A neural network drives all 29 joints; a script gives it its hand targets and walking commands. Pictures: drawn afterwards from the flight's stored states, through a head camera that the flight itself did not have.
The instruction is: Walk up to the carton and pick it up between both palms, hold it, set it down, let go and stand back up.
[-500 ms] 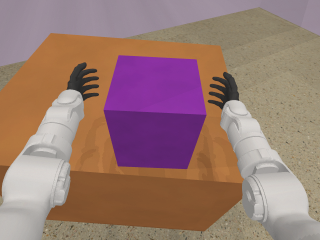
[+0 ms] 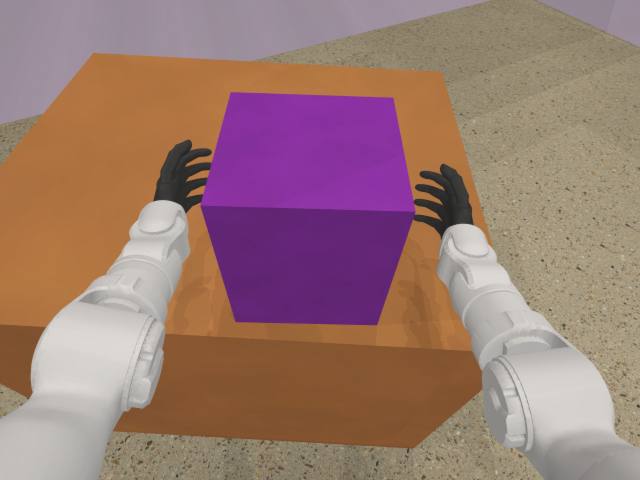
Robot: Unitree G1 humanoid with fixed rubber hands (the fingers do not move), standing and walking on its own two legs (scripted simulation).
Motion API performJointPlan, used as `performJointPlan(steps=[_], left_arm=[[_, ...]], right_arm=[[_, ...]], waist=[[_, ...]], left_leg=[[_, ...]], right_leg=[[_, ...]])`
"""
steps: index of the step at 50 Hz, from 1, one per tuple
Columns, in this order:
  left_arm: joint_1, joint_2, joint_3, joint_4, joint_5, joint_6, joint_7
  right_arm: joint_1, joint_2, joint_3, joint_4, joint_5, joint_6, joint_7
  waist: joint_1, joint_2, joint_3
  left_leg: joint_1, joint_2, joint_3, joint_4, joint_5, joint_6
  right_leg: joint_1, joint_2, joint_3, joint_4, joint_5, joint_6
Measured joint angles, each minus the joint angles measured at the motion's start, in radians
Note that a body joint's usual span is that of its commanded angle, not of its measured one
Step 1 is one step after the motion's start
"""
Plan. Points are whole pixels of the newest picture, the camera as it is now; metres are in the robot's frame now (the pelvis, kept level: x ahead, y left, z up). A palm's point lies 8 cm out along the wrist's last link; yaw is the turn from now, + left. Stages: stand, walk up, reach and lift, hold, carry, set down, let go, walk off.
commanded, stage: reach and lift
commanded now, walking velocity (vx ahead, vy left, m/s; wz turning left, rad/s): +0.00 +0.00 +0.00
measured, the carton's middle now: (309, 217) +0.47 +0.02 +0.06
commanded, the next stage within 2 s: none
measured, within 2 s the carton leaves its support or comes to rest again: leaves its support in 1.98 s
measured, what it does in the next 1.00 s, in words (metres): stands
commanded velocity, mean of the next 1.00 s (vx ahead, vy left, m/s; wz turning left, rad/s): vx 0.00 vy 0.00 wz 0.00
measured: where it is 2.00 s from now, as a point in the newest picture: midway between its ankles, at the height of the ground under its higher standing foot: outside the picture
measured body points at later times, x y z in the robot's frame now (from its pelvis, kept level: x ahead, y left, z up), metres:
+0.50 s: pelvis +0.01 +0.01 +0.01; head +0.08 +0.02 +0.46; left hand +0.47 +0.17 +0.10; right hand +0.45 -0.14 +0.09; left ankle -0.01 +0.12 -0.73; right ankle +0.03 -0.11 -0.73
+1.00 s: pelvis +0.04 +0.02 +0.02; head +0.09 +0.03 +0.46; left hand +0.47 +0.17 +0.10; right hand +0.45 -0.14 +0.09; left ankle -0.01 +0.12 -0.73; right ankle +0.03 -0.11 -0.73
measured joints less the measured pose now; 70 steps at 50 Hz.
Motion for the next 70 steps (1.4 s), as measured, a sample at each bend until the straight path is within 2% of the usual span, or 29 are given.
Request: performJointPlan(steps=[5,9,13,14,17,20,23,25,28,36,43,48,56,70], left_arm=[[-0.033,-0.002,-0.008,0.039,-0.008,-0.008,0.005],[-0.047,-0.024,-0.002,0.048,-0.003,-0.024,0.011],[-0.042,-0.062,0.062,0.022,0.069,-0.033,0.021],[-0.038,-0.069,0.091,0.013,0.099,-0.033,0.031],[-0.018,-0.08,0.202,-0.017,0.207,-0.024,0.028],[0.008,-0.111,0.344,-0.068,0.348,-0.027,0.016],[0.056,-0.158,0.455,-0.136,0.473,-0.04,0.005],[0.089,-0.19,0.5,-0.182,0.523,-0.035,0.002],[0.128,-0.228,0.554,-0.243,0.571,-0.012,-0.003],[0.197,-0.287,0.581,-0.383,0.627,0.075,-0.023],[0.237,-0.312,0.55,-0.473,0.618,0.129,-0.025],[0.249,-0.324,0.544,-0.515,0.621,0.149,-0.029],[0.265,-0.336,0.538,-0.56,0.633,0.165,-0.032],[0.263,-0.348,0.556,-0.57,0.644,0.181,-0.042]], right_arm=[[-0.047,-0.003,-0.002,0.034,0.014,0.008,0.003],[-0.068,0.02,-0.034,0.04,-0.025,0.008,0.01],[-0.072,0.071,-0.092,0.029,-0.095,-0.004,0.011],[-0.07,0.086,-0.118,0.026,-0.118,-0.009,-0.003],[-0.057,0.12,-0.229,0.005,-0.219,-0.024,-0.015],[-0.02,0.174,-0.389,-0.067,-0.397,-0.043,-0.009],[0.044,0.235,-0.53,-0.169,-0.557,-0.075,0.033],[0.08,0.261,-0.579,-0.215,-0.614,-0.092,0.055],[0.115,0.284,-0.603,-0.251,-0.652,-0.098,0.068],[0.172,0.293,-0.592,-0.291,-0.661,-0.086,0.081],[0.21,0.289,-0.547,-0.322,-0.612,-0.086,0.082],[0.22,0.29,-0.535,-0.342,-0.606,-0.086,0.082],[0.227,0.293,-0.538,-0.349,-0.596,-0.097,0.088],[0.236,0.301,-0.557,-0.358,-0.613,-0.102,0.095]], waist=[[-0.005,-0.004,-0.005],[-0.011,-0.009,-0.011],[-0.009,-0.015,-0.009],[-0.009,-0.015,-0.005],[-0.012,-0.012,0.03],[-0.009,-0.016,0.073],[-0.002,-0.009,0.113],[0.006,-0.003,0.131],[0.013,0.002,0.158],[0.028,-0.007,0.196],[0.031,-0.006,0.203],[0.028,-0.009,0.211],[0.023,-0.012,0.215],[0.025,-0.021,0.215]], left_leg=[[-0.019,-0.006,0.008,0.0,0.006,0.004],[-0.033,-0.01,0.005,0.001,0.009,0.005],[-0.026,-0.01,0.005,-0.009,0.013,0.005],[-0.019,-0.01,0.005,-0.015,0.015,0.005],[0.027,-0.012,0.003,-0.043,0.023,0.007],[0.094,-0.017,0.004,-0.094,0.04,0.013],[0.175,-0.019,0.002,-0.145,0.054,0.015],[0.223,-0.018,0.005,-0.163,0.051,0.016],[0.288,-0.015,0.013,-0.175,0.038,0.02],[0.383,-0.006,0.028,-0.18,0.007,0.021],[0.402,-0.005,0.032,-0.175,-0.005,0.022],[0.408,-0.007,0.031,-0.184,-0.002,0.025],[0.409,-0.008,0.028,-0.186,0.001,0.027],[0.412,-0.009,0.025,-0.195,0.005,0.027]], right_leg=[[-0.025,-0.006,0.008,0.008,0.004,0.002],[-0.038,-0.01,0.006,0.012,0.004,0.002],[-0.03,-0.01,0.005,-0.001,0.008,0.003],[-0.022,-0.01,0.005,-0.008,0.01,0.003],[0.026,-0.011,0.004,-0.038,0.019,0.006],[0.093,-0.013,0.004,-0.086,0.034,0.01],[0.179,-0.014,0.001,-0.145,0.05,0.013],[0.228,-0.012,0.004,-0.168,0.052,0.015],[0.291,-0.008,0.011,-0.184,0.045,0.021],[0.382,0.001,0.024,-0.192,0.02,0.026],[0.403,0.002,0.026,-0.193,0.011,0.03],[0.408,-0.001,0.024,-0.199,0.013,0.032],[0.416,-0.001,0.02,-0.212,0.02,0.031],[0.419,-0.002,0.014,-0.216,0.02,0.031]])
